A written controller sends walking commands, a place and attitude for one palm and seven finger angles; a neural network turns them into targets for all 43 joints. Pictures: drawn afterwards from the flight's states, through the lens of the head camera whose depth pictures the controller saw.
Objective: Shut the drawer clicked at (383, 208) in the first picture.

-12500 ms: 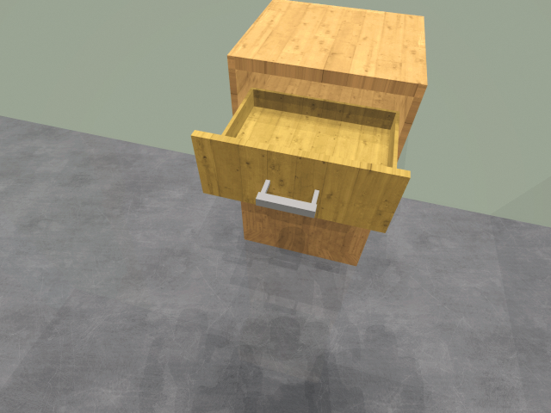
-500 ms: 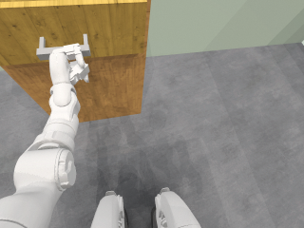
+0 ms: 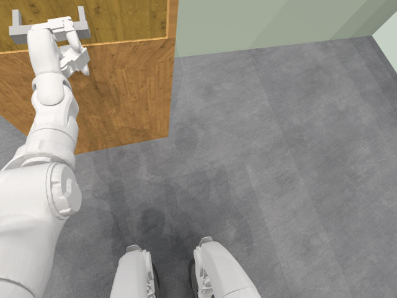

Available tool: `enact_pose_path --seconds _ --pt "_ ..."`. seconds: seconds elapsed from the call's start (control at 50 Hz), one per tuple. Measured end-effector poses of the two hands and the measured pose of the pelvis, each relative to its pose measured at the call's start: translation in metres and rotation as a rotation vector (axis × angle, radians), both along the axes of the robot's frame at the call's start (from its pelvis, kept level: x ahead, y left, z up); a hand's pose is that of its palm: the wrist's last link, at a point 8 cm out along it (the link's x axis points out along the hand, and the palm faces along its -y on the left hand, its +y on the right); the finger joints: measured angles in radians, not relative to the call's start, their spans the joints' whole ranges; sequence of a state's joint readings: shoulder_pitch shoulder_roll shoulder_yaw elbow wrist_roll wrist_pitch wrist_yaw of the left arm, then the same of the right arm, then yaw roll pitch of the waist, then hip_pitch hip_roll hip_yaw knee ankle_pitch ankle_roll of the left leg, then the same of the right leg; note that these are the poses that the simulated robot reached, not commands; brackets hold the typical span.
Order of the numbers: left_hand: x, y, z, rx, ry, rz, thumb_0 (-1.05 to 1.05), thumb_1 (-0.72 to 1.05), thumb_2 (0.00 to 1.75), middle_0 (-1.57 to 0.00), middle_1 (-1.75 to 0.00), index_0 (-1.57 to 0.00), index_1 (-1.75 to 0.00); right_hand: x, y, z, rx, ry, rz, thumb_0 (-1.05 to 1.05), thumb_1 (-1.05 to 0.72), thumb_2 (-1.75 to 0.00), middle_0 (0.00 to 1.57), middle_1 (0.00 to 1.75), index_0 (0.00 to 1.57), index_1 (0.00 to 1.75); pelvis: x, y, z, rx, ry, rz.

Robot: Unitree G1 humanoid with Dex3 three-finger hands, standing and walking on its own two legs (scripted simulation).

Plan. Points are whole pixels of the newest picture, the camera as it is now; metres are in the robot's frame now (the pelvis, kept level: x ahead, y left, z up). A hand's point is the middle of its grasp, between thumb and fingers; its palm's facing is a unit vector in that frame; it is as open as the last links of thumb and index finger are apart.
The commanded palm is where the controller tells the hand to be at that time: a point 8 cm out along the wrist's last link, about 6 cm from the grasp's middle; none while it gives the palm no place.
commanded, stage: push the drawer shut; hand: left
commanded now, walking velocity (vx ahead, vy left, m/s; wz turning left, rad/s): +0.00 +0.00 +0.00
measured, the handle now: (51, 23) +0.64 +0.19 +0.05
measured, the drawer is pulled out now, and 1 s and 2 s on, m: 0.00 0.00 0.00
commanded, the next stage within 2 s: pull the fist back off the drawer in 0.36 s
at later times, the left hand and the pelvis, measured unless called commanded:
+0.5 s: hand (77, 50) +0.58 +0.14 +0.06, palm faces +0.13 -0.99 -0.04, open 3.1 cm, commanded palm +0.60 +0.16 +0.06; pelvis -0.03 +0.00 -0.02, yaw +0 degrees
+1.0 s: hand (80, 51) +0.57 +0.14 +0.06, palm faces +0.13 -0.99 -0.02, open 3.3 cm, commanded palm +0.54 +0.15 +0.06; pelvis -0.02 +0.01 -0.01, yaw -1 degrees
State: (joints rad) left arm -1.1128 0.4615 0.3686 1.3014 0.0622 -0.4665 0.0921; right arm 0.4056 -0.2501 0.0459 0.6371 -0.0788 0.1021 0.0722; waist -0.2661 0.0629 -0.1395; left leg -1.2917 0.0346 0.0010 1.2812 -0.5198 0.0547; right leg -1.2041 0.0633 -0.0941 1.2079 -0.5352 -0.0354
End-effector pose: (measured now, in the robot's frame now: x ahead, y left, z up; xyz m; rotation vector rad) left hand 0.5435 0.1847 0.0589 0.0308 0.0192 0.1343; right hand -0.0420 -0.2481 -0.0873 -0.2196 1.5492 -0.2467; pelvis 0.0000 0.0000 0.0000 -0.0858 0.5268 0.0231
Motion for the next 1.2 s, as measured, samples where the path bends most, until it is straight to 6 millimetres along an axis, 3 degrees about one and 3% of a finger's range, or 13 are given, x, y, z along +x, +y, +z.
enact_pose_path --seconds 0.28,0.52,0.82,1.0,1.2 --pt "0.003 0.008 -0.002 0.004 0.002 -0.003 0.01 0.72 0.98 -1.4 -1.6 -1.4 -1.6 -0.013 0.001 -0.003 -0.023 0.003 0.017 0.0 -0.91 -0.9 0.2 0.3 0.2 0.3 -0.013 0.0 -0.01 -0.021 0.016 0.016" --pt "0.005 0.011 0.0 0.013 0.0 -0.007 0.03 0.67 1.0 -1.4 -1.6 -1.4 -1.6 -0.036 0.002 -0.004 -0.06 -0.02 0.021 0.0 -0.91 -0.9 0.2 0.3 0.2 0.3 -0.031 0.0 -0.019 -0.033 0.031 0.016" --pt "0.004 0.012 0.001 0.005 0.006 -0.012 0.05 0.69 0.95 -1.4 -1.6 -1.4 -1.6 -0.058 0.016 -0.003 -0.028 0.017 0.006 0.0 -0.91 -0.9 0.2 0.3 0.2 0.3 -0.037 0.006 -0.021 -0.037 0.031 0.009" --pt "0.0 0.005 0.0 -0.013 -0.005 0.0 0.05 0.8 0.92 -1.4 -1.6 -1.4 -1.6 -0.04 0.015 -0.001 0.004 0.012 -0.003 0.0 -0.91 -0.9 0.2 0.3 0.2 0.3 -0.024 0.006 -0.011 -0.024 0.019 0.0" --pt "-0.012 0.003 -0.002 -0.006 0.014 0.012 0.03 0.88 0.9 -1.4 -1.6 -1.4 -1.6 0.014 0.005 0.002 0.033 -0.042 0.022 0.0 -0.91 -0.9 0.2 0.3 0.2 0.3 0.002 0.002 0.006 -0.001 -0.01 -0.004"
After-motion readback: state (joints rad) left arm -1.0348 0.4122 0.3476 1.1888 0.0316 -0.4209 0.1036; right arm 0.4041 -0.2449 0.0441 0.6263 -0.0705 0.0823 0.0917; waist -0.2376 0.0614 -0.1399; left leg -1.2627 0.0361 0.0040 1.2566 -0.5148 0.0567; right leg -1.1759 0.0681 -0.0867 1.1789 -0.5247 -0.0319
